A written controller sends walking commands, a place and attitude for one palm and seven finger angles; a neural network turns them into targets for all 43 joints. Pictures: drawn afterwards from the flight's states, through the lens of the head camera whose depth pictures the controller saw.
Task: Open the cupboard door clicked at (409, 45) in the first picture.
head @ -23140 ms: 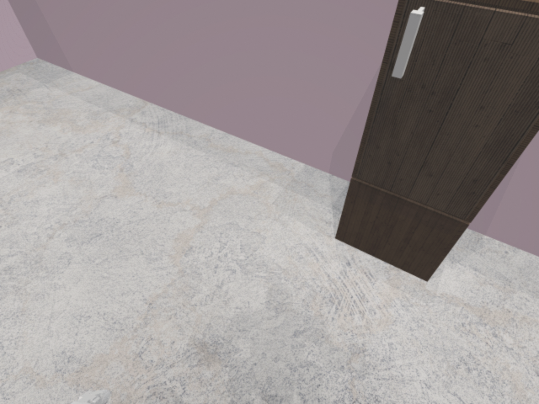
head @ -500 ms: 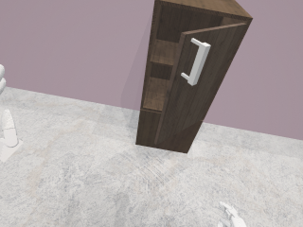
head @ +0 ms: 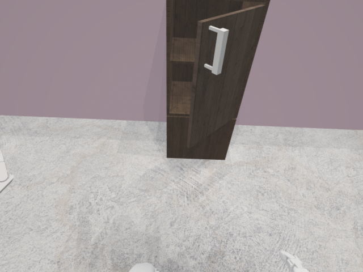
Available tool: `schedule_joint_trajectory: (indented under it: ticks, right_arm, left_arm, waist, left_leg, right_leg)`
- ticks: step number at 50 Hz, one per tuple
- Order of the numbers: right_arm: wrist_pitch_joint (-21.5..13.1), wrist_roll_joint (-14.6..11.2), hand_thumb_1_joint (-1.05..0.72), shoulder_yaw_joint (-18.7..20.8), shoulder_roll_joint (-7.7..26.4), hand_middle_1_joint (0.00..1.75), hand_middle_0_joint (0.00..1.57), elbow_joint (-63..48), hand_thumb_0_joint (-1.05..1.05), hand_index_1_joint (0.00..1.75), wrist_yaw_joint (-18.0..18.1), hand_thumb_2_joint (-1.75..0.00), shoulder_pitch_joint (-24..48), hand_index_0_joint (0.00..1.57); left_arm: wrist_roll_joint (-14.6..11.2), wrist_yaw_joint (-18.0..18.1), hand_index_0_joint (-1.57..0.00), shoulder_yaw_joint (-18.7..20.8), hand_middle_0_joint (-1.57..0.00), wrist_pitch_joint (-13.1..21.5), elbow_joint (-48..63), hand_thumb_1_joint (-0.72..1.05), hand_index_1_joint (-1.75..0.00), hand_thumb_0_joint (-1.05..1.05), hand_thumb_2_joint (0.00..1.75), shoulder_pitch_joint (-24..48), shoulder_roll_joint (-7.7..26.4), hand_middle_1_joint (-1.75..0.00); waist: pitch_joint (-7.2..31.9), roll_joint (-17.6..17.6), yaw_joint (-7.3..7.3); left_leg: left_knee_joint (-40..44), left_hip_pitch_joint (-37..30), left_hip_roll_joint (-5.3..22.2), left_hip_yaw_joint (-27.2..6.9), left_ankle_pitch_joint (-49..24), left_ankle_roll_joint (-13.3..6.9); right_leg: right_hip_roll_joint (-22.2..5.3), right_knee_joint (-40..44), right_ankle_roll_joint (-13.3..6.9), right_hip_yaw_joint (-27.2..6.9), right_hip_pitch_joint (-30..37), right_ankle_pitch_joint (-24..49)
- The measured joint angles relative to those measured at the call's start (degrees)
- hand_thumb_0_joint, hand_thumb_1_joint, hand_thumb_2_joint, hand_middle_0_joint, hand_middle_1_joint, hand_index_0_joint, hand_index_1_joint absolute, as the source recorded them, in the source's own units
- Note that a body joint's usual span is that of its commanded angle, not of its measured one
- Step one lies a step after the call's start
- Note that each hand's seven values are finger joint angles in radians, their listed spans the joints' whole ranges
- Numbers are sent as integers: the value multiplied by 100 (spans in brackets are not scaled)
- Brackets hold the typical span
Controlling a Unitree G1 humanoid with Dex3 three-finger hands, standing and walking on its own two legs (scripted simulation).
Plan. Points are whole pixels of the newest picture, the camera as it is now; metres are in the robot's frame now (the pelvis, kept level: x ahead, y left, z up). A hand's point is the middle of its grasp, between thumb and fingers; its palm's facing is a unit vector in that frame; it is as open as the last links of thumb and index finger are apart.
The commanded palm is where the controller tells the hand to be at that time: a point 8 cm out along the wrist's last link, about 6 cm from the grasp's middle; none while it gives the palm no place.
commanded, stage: stop stepping back and stand still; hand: left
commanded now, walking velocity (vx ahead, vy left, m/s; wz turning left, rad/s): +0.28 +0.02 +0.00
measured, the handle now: (214, 50) +0.79 -0.03 +0.17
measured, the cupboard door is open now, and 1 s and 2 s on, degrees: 44 44 44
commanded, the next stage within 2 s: let the arm hang, fingers relaxed in 0.34 s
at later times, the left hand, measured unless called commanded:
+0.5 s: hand (42, 193) +0.20 +0.27 +0.14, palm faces +0.36 -0.76 -0.54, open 7.4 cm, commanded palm none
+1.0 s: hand out of the picture +0.01 +0.21 -0.15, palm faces +0.08 -0.96 -0.27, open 7.2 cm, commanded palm none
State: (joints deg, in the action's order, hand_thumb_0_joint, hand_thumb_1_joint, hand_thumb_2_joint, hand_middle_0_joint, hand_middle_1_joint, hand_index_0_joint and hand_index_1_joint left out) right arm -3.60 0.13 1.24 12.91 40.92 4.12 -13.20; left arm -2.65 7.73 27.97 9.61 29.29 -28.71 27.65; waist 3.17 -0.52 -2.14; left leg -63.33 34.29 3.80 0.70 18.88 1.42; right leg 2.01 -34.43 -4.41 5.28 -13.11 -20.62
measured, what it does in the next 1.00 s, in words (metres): steps on the spot: left foot, then left foot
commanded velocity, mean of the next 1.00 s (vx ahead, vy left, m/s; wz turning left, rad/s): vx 0.04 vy -0.03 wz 0.00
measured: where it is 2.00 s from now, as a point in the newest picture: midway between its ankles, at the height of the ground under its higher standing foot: outside the picture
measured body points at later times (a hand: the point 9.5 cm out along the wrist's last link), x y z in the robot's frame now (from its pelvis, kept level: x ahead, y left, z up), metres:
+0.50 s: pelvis -0.01 +0.00 +0.01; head +0.00 -0.03 +0.46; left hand +0.18 +0.31 +0.17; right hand +0.13 -0.23 -0.12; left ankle -0.01 +0.14 -0.66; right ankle +0.02 -0.05 -0.73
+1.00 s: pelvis +0.00 +0.02 +0.02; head +0.01 -0.01 +0.46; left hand +0.01 +0.26 -0.13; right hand +0.01 -0.20 -0.15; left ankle +0.01 +0.15 -0.73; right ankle +0.02 -0.05 -0.73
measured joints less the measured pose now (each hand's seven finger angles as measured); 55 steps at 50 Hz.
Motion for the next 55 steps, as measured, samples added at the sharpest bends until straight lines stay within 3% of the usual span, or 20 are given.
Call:
schedule_joint_trajectory:
  ticks: [3,6,7,9,12,16,19,22,24,28,30,33,35,37,41,48,55]
  right_arm:
    - [-119,14,-90,-38,-78,30,20,-35,1,30,115,-90,-214,20]
    - [-361,69,-90,-84,54,30,20,-244,1,30,245,-90,-334,20]
    - [-430,81,-90,-79,69,30,20,-303,1,30,270,-90,-296,20]
    - [-463,71,-90,-102,-76,30,20,-360,1,30,259,-90,-135,20]
    - [-520,58,-90,-186,-360,30,20,-439,1,30,116,-90,-41,20]
    - [-479,20,-90,-293,-457,30,20,-602,1,30,-70,-90,-114,20]
    - [-288,-22,-90,-251,-356,30,21,-526,1,30,-127,-90,-42,20]
    - [-138,-33,-90,-173,-195,30,21,-228,1,30,-143,-90,55,20]
    - [-93,-24,-90,-1,-45,30,21,-33,1,30,-349,-90,1,20]
    - [366,4,-90,55,166,30,20,262,1,30,-500,-90,-39,20]
    - [498,80,-90,29,146,30,20,356,1,30,-526,-90,-39,20]
    - [524,173,-90,-34,83,30,20,486,1,30,-507,-90,-70,20]
    - [547,203,-91,-111,-50,30,20,726,1,30,-451,-90,-53,20]
    - [553,193,-91,-156,-188,30,20,940,1,30,-402,-90,-145,19]
    - [562,182,-91,-160,-301,30,20,1347,1,30,-323,-90,-261,20]
    - [552,150,-91,-91,-318,30,20,1812,1,30,-283,-90,-310,19]
    - [486,142,-91,-138,-442,30,20,2200,0,30,-288,-90,-417,19]
  left_arm:
    - [45,95,-21,-289,-21,-12,-413,89,-30,1,90,144,-533,-30]
    - [82,172,-20,-682,-21,-45,-404,89,-30,1,90,136,-937,-30]
    - [86,176,-20,-759,-21,-25,-333,89,-30,1,90,151,-947,-30]
    - [108,185,-20,-740,-21,25,-215,89,-30,2,90,167,-763,-30]
    - [119,143,-20,-494,-21,97,-18,89,-30,2,90,77,-337,-30]
    - [64,159,-21,-151,-21,192,261,89,-30,2,90,-192,11,-30]
    - [38,118,-21,-89,-21,252,257,89,-30,1,90,-325,39,-30]
    - [8,36,-21,-254,-21,285,-98,89,-30,1,90,-369,-264,-30]
    - [240,-136,-21,-643,-21,102,-989,89,-30,1,90,28,-473,-30]
    - [368,-420,-20,-1545,-20,-818,-3610,90,-30,0,90,1062,-1140,-30]
    - [396,-514,-19,-1953,-20,-1082,-4806,91,-30,0,90,1308,-1406,-30]
    - [369,-667,-19,-2507,-20,-1255,-6166,91,-30,1,90,1351,-1794,-30]
    - [359,-726,-19,-2757,-20,-1318,-6935,91,-30,1,90,1355,-2028,-30]
    - [184,-617,-20,-2576,-21,-1131,-7269,97,-30,-4,89,1371,-2166,-30]
    - [270,-626,-20,-2617,-21,-977,-7852,101,-30,-8,89,1554,-1966,-30]
    - [308,-604,-20,-2645,-21,-998,-8806,95,-30,-3,89,1423,-1804,-30]
    - [290,-577,-20,-2649,-20,-966,-9296,92,-30,0,90,1334,-1811,-30]
  waist:
    - [207,-234,27]
    - [161,-183,158]
    - [67,-192,211]
    - [-195,-350,224]
    - [-393,-373,340]
    - [-515,-76,363]
    - [-598,168,305]
    - [-589,260,218]
    - [-432,371,252]
    - [-315,477,384]
    - [-397,428,454]
    - [-569,408,544]
    - [-731,206,505]
    - [-771,53,424]
    - [-788,67,269]
    - [-664,362,334]
    - [-634,419,301]
  left_leg:
    - [1012,-816,100,94,290,-155]
    - [2786,-1880,116,161,302,-284]
    - [3061,-1973,80,160,-115,-141]
    - [2955,-2004,2,276,-264,88]
    - [3101,-2102,61,293,-283,173]
    - [3049,-2041,224,230,-275,213]
    - [1795,-1504,168,38,486,-20]
    - [417,-949,-111,-15,488,-61]
    - [128,-625,-125,193,518,-54]
    - [1097,-811,-99,516,589,-78]
    - [1833,-1149,-112,502,483,-121]
    - [2780,-1634,-30,231,-537,-230]
    - [2728,-1700,6,248,-369,-68]
    - [2871,-1736,25,206,-305,39]
    - [3246,-1877,28,164,-512,64]
    - [3677,-2216,-31,316,-666,-30]
    - [3941,-2394,-107,449,-766,-106]
  right_leg:
    - [-205,122,59,-113,60,-1]
    - [-340,-69,214,-80,7,-54]
    - [-405,-299,276,-77,-95,-149]
    - [-426,-917,347,-247,-344,-531]
    - [-273,-1495,398,-159,-697,-756]
    - [-154,-447,439,168,-464,-242]
    - [-65,-228,-25,223,-463,396]
    - [-69,31,-148,155,-360,465]
    - [-159,256,-121,253,-336,564]
    - [-378,189,-79,479,-357,483]
    - [-403,26,-73,530,-384,379]
    - [-248,-256,-56,609,-461,212]
    - [-212,-171,-60,576,-360,260]
    - [-167,107,-69,621,-255,392]
    - [-109,614,-68,670,-41,666]
    - [-120,1055,14,533,251,892]
    - [-177,1205,87,409,336,988]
